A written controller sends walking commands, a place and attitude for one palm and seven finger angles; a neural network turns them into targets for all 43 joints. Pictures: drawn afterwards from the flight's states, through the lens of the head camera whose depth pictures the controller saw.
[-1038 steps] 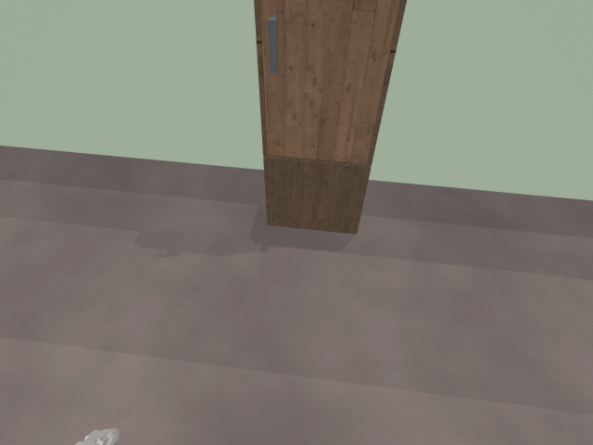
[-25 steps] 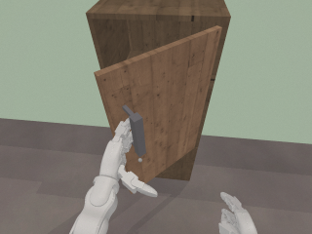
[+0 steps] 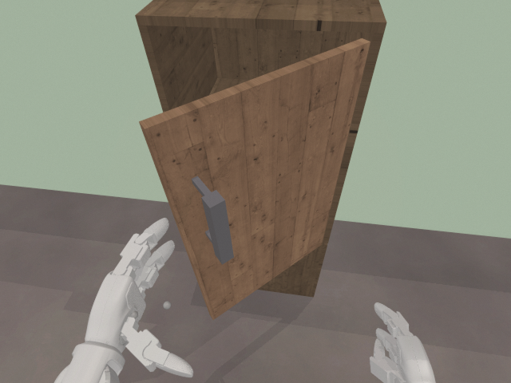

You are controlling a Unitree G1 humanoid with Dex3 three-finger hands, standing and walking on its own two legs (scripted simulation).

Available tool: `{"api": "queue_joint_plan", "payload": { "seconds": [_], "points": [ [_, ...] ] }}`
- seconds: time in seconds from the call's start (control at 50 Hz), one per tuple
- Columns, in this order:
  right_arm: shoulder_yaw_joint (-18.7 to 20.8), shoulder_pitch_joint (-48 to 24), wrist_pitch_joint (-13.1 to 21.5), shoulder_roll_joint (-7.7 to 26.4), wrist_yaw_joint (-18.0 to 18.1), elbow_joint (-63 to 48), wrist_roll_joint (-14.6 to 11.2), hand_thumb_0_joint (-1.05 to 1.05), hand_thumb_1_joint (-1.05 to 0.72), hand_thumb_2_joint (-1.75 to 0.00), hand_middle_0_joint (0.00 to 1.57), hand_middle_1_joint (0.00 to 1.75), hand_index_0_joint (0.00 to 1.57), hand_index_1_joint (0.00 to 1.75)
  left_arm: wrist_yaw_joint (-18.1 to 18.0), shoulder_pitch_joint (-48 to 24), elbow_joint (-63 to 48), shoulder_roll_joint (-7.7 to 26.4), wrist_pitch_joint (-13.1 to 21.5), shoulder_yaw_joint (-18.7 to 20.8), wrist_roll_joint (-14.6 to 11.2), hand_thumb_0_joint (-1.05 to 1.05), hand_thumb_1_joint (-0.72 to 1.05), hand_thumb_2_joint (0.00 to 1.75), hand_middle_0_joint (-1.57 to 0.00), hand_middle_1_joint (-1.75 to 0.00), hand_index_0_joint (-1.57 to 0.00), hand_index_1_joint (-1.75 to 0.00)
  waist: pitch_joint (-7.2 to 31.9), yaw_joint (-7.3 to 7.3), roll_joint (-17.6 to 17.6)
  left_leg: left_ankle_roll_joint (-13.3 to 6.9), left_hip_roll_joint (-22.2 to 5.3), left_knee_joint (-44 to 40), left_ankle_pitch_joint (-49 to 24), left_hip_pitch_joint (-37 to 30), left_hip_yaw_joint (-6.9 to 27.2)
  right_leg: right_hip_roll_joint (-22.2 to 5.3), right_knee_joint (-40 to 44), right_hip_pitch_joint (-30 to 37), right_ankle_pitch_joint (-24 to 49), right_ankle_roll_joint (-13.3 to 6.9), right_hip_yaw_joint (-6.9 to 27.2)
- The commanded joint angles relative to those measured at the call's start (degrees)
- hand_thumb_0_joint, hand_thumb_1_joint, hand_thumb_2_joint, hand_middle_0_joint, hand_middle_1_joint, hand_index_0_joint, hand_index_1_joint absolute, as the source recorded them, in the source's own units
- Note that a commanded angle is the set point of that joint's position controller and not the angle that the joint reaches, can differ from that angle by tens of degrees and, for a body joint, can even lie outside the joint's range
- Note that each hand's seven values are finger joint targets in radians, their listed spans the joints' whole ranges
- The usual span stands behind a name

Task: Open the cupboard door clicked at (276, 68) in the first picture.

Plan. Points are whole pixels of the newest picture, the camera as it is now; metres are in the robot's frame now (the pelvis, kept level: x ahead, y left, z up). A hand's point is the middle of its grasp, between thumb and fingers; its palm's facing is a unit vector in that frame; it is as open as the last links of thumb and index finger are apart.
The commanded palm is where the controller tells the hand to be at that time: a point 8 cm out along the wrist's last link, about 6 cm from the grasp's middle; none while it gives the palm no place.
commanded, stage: slide the hand sideways off the handle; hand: left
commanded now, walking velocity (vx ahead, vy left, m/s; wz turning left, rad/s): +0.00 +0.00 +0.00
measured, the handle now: (212, 221) +0.33 +0.10 +0.10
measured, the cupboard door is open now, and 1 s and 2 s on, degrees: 44 44 44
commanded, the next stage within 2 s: draw the hand back to the body in 0.18 s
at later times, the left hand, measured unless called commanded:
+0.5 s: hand (131, 313) +0.18 +0.17 +0.11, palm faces -0.05 -0.99 -0.10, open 16.3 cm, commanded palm +0.15 +0.23 +0.11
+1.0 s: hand (68, 295) +0.19 +0.24 +0.14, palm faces +0.28 -0.91 -0.31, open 14.8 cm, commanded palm +0.14 +0.28 +0.15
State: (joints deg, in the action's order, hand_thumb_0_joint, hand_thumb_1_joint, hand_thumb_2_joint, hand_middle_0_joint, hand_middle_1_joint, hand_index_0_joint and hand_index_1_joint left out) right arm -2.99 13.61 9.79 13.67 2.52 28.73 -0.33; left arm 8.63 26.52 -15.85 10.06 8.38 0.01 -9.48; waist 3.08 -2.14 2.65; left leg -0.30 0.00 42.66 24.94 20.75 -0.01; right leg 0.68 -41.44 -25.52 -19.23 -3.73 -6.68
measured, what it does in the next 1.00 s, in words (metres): stands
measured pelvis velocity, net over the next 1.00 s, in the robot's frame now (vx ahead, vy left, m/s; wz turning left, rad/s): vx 0.00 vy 0.03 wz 0.00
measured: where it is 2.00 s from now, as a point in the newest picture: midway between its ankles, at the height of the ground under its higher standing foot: outside the picture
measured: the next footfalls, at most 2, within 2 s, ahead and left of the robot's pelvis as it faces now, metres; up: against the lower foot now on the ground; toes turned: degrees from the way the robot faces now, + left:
none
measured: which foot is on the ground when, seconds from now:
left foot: down 0.00-1.00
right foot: down 0.00-1.00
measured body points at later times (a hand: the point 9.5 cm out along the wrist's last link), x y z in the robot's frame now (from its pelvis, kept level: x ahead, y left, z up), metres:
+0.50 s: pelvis -0.01 +0.02 +0.00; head -0.02 +0.00 +0.45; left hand +0.18 +0.22 +0.11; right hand +0.17 -0.20 -0.06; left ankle -0.03 +0.12 -0.71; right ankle +0.03 -0.08 -0.71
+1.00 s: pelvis +0.00 +0.03 +0.02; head -0.02 +0.02 +0.47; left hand +0.16 +0.29 +0.16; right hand +0.19 -0.18 -0.05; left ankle -0.03 +0.12 -0.71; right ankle +0.03 -0.08 -0.71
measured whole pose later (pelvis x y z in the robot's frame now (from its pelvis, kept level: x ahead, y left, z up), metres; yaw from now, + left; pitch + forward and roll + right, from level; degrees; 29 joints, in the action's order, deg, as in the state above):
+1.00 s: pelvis +0.00 +0.03 +0.02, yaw +0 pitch -3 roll -1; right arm -3.8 13.3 12.6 12.7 4.8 33.8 0.7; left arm -4.5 29.9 -24.7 16.2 3.2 8.9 -2.8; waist -0.5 -3.4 2.7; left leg -2.3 1.3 33.4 20.8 9.6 -0.6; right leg 0.0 -31.0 -13.7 -14.3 -1.6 -5.7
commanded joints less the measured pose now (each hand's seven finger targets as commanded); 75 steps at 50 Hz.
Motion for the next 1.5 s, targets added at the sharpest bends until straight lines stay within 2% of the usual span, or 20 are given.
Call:
{"api": "queue_joint_plan", "payload": {
  "seconds": [0.0,0.12,0.26,0.3,0.32,0.42,0.54,0.66,0.76,0.78,0.8,0.82,0.84,0.9,1.06,1.12,1.26,1.34,1.42,1.48],
  "points": [
    [2.31,-4.19,5.0,5.22,0.72,-9.35,-0.57,0.0,-0.9,-0.9,0.2,0.3,0.2,0.3,2.0,-3.0,-13.99,5.52,5.78,4.87,-2.38,0.0,-0.5,0.3,-0.15,-0.3,-0.15,-0.3,8.11,0.82,-4.27,-0.67,1.52,-4.03,-13.43,5.99,1.6,-2.55,6.58,11.66,13.94,2.85,8.37],
    [2.59,-5.23,5.5,5.75,1.1,-9.03,-0.87,0.0,-0.9,-0.9,0.2,0.3,0.2,0.3,3.81,-0.41,-11.69,7.86,5.59,8.68,-3.93,0.0,-0.5,0.3,-0.15,-0.3,-0.15,-0.3,5.52,0.41,-4.65,-0.62,1.47,-3.13,-10.96,8.1,1.75,-2.94,7.74,10.21,8.22,2.84,9.72],
    [2.31,-4.93,8.25,5.98,1.2,-8.94,-1.22,0.0,-0.9,-0.9,0.2,0.3,0.2,0.3,4.82,-3.82,-15.12,5.3,7.25,4.75,-4.89,0.0,-0.5,0.3,-0.15,-0.3,-0.15,-0.3,5.89,1.44,-0.76,-0.66,1.36,-3.23,-9.9,6.48,2.49,-2.28,6.82,7.24,4.38,2.37,7.5],
    [2.48,-4.49,8.89,6.13,1.26,-8.72,-1.19,0.0,-0.9,-0.9,0.2,0.3,0.2,0.3,4.32,-3.14,-16.06,7.26,7.23,6.37,-4.52,0.0,-0.5,0.3,-0.15,-0.3,-0.15,-0.3,7.3,0.92,-1.08,-0.66,1.24,-3.54,-10.13,6.16,2.74,-2.18,6.47,7.88,4.6,2.33,7.18],
    [2.67,-4.46,8.81,6.23,1.29,-8.24,-1.26,0.0,-0.9,-0.9,0.2,0.3,0.2,0.3,3.71,-2.72,-15.1,9.61,6.84,8.56,-3.96,0.0,-0.5,0.3,-0.15,-0.3,-0.15,-0.3,6.73,0.64,-2.63,-0.7,1.02,-3.72,-10.05,6.55,2.78,-2.09,6.61,8.06,4.03,2.21,7.09],
    [2.41,-6.07,8.37,5.74,1.61,-8.17,-1.57,0.0,-0.9,-0.9,0.2,0.3,0.2,0.3,2.31,-1.93,-14.19,10.43,3.73,11.23,-3.92,0.0,-0.5,0.3,-0.15,-0.3,-0.15,-0.3,4.37,-0.49,-2.41,-0.51,0.77,-5.98,-8.04,6.46,3.17,-1.87,7.34,8.19,1.28,2.06,6.08],
    [1.72,-7.1,8.62,5.89,1.96,-8.21,-1.89,0.0,-0.9,-0.9,0.2,0.3,0.2,0.3,4.19,-2.43,-15.73,9.81,0.26,11.81,-6.01,0.0,-0.5,0.3,-0.15,-0.3,-0.15,-0.3,3.29,-0.53,-3.1,-0.52,0.55,-7.67,-8.52,4.87,3.32,-1.64,8.73,9.48,2.07,2.34,5.53],
    [1.23,-6.64,9.82,6.34,2.19,-7.18,-2.05,0.0,-0.9,-0.9,0.2,0.3,0.2,0.3,5.69,-5.86,-18.14,11.0,-1.14,12.48,-6.35,0.0,-0.5,0.3,-0.15,-0.3,-0.15,-0.3,2.24,-0.01,-0.05,-0.34,0.31,-9.31,-9.86,1.72,4.04,-0.99,9.21,9.23,3.96,2.2,3.97],
    [0.96,-7.29,10.28,6.41,2.64,-6.37,-2.13,0.0,-0.9,-0.9,0.2,0.3,0.2,0.3,5.99,-7.85,-17.64,12.61,-2.87,14.9,-6.62,0.0,-0.32,0.37,-0.16,-0.3,-0.16,-0.3,1.24,-0.5,0.51,-0.11,0.16,-11.27,-9.63,0.17,4.5,-0.87,10.45,10.37,3.32,2.1,3.38],
    [1.67,-7.26,9.1,5.81,3.45,-5.94,-0.31,0.0,-0.9,-0.9,0.2,0.3,0.2,0.3,-3.91,-8.84,-23.77,19.06,-1.17,16.25,2.18,0.0,-0.29,0.39,-0.16,-0.3,-0.16,-0.3,0.78,-1.98,1.61,-0.79,-0.64,-14.14,-8.35,1.08,4.24,-1.51,11.64,14.58,2.53,1.68,5.21],
    [1.34,-6.63,8.45,4.82,3.67,-5.67,0.3,0.0,-0.9,-0.9,0.2,0.3,0.2,0.3,-8.17,-3.3,-19.78,13.81,-2.01,13.89,3.38,0.0,-0.26,0.4,-0.16,-0.3,-0.16,-0.3,-2.31,-1.22,-0.13,-0.42,-0.5,-15.29,-7.4,1.49,4.22,-1.88,12.92,14.25,1.59,1.67,5.03],
    [1.59,-7.06,8.06,5.1,3.5,-5.53,0.34,0.0,-0.9,-0.9,0.2,0.3,0.2,0.3,-10.13,-2.02,-19.47,13.3,-2.48,13.75,3.89,0.0,-0.22,0.42,-0.16,-0.3,-0.16,-0.3,-2.63,-1.31,-2.99,-0.33,-0.53,-15.66,-7.32,1.63,4.49,-1.99,13.69,14.9,1.27,1.67,5.14],
    [1.52,-7.27,7.27,4.78,3.35,-5.06,0.46,0.0,-0.9,-0.9,0.2,0.3,0.2,0.3,-11.37,-0.66,-19.26,11.66,-2.54,12.6,4.72,0.0,-0.18,0.43,-0.16,-0.3,-0.16,-0.3,-2.86,-1.16,-1.75,-0.39,-0.84,-16.13,-9.15,0.32,4.05,-2.13,13.98,15.76,3.04,1.67,5.05],
    [1.6,-7.55,6.11,4.96,2.83,-4.34,0.62,0.0,-0.9,-0.9,0.2,0.3,0.2,0.3,-13.95,-1.16,-22.15,12.88,-1.42,12.9,6.51,0.0,-0.08,0.48,-0.16,-0.3,-0.16,-0.3,-0.97,-1.2,3.81,-0.01,-0.87,-17.82,-14.14,-3.41,3.77,-2.19,14.48,18.3,7.83,1.43,4.69],
    [2.29,-8.72,3.91,5.16,2.87,-2.18,0.91,0.0,-0.9,-0.9,0.2,0.3,0.2,0.3,-16.57,-1.68,-20.08,15.41,-0.49,16.34,8.12,0.0,0.2,0.6,-0.18,-0.3,-0.18,-0.3,-0.88,-1.41,-0.92,-0.09,-1.13,-21.25,-20.94,-8.66,3.06,-2.05,17.97,22.24,13.02,1.67,4.47],
    [2.43,-9.45,3.28,5.37,2.86,-1.57,0.94,0.0,-0.9,-0.9,0.2,0.3,0.2,0.3,-16.82,-3.11,-20.38,16.34,-0.18,17.67,8.34,0.0,0.31,0.64,-0.18,-0.3,-0.18,-0.3,-0.61,-1.67,1.9,0.21,-1.01,-22.05,-23.1,-10.31,3.01,-2.07,18.83,23.35,14.09,1.52,4.52],
    [3.1,-9.49,1.54,5.11,2.37,-0.71,0.99,0.0,-0.9,-0.9,0.2,0.3,0.2,0.3,-16.81,-1.83,-18.61,17.52,-0.1,21.22,7.84,0.0,0.55,0.75,-0.19,-0.3,-0.19,-0.3,0.98,-2.2,-0.06,0.51,-1.3,-22.41,-30.82,-13.42,2.31,-1.99,19.73,25.63,19.77,1.87,4.66],
    [3.28,-10.11,0.27,4.96,2.31,-0.44,0.82,0.0,-0.9,-0.9,0.2,0.3,0.2,0.3,-16.65,-3.06,-16.44,18.55,-0.07,23.41,7.38,0.0,0.69,0.81,-0.19,-0.3,-0.19,-0.3,-1.0,-2.17,-1.03,0.14,-1.14,-23.17,-28.5,-13.34,1.84,-1.97,20.96,25.41,19.31,1.91,4.83],
    [3.48,-10.73,-0.2,5.04,2.42,-0.16,0.61,0.0,-0.9,-0.9,0.2,0.3,0.2,0.3,-16.72,-5.66,-17.11,20.74,0.31,25.79,7.21,0.0,0.83,0.87,-0.2,-0.3,-0.2,-0.3,-0.53,-2.27,2.54,-0.12,-0.95,-23.11,-28.63,-14.27,1.47,-2.05,21.68,25.64,19.72,1.87,5.33],
    [3.44,-10.39,-0.2,4.84,2.19,-0.15,0.62,0.0,-0.9,-0.9,0.2,0.3,0.2,0.3,-16.65,-6.23,-17.38,19.64,0.46,25.06,7.06,0.0,0.9,0.9,-0.2,-0.3,-0.2,-0.3,-0.05,-2.03,2.39,-0.18,-0.98,-23.44,-28.62,-15.08,1.58,-1.98,21.91,25.59,19.29,2.06,5.17]
  ]
}}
